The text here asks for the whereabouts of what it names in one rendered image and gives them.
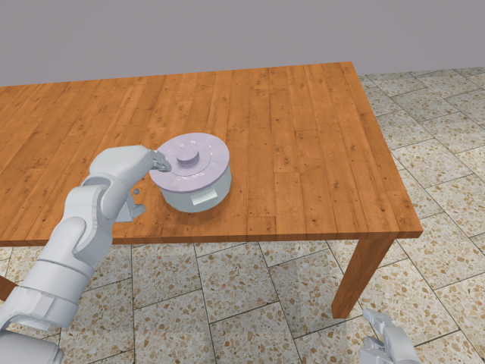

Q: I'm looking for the robot right hand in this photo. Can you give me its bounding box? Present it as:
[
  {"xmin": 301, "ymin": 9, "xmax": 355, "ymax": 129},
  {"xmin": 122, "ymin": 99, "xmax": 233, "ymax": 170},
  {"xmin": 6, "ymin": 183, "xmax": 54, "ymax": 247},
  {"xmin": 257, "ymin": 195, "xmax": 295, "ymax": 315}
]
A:
[{"xmin": 359, "ymin": 309, "xmax": 420, "ymax": 364}]

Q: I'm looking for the robot left hand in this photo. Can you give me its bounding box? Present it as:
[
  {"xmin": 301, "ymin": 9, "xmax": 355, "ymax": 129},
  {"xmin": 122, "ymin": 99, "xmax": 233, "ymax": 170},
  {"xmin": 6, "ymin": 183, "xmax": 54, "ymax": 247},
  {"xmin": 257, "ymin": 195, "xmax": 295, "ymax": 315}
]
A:
[{"xmin": 89, "ymin": 145, "xmax": 172, "ymax": 223}]

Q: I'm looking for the pot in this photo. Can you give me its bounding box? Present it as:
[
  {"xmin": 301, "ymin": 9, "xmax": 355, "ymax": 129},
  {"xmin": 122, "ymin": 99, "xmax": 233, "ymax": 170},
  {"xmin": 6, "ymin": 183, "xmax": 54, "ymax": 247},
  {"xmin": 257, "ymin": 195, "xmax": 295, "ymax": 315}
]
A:
[{"xmin": 160, "ymin": 166, "xmax": 232, "ymax": 212}]

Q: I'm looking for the lid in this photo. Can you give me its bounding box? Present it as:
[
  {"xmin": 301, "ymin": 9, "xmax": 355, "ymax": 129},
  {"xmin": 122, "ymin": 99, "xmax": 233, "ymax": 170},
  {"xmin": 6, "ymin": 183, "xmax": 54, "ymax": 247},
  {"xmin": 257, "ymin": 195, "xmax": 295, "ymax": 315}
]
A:
[{"xmin": 149, "ymin": 133, "xmax": 230, "ymax": 194}]

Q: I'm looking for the table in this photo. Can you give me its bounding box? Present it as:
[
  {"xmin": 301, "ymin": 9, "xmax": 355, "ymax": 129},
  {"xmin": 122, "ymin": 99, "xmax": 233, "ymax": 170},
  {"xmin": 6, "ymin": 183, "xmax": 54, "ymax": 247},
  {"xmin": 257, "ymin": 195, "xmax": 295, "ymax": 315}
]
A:
[{"xmin": 0, "ymin": 61, "xmax": 424, "ymax": 319}]

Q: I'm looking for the knob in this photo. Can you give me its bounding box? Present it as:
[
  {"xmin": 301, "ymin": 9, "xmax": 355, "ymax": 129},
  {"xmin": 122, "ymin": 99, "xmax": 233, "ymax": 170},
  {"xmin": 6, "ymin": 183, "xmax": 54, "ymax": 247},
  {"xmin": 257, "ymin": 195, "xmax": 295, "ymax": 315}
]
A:
[{"xmin": 176, "ymin": 145, "xmax": 199, "ymax": 165}]

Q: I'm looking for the left robot upper arm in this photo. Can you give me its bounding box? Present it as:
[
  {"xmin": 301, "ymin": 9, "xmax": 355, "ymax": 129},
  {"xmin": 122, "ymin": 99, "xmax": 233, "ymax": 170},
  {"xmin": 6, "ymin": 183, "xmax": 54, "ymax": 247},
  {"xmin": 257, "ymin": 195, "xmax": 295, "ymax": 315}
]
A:
[{"xmin": 0, "ymin": 329, "xmax": 64, "ymax": 364}]

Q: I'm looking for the robot left forearm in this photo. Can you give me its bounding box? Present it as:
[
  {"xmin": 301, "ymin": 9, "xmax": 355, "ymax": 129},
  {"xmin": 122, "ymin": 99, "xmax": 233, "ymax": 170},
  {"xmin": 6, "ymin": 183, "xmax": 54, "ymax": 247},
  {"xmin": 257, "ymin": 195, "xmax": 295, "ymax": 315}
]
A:
[{"xmin": 0, "ymin": 172, "xmax": 128, "ymax": 331}]

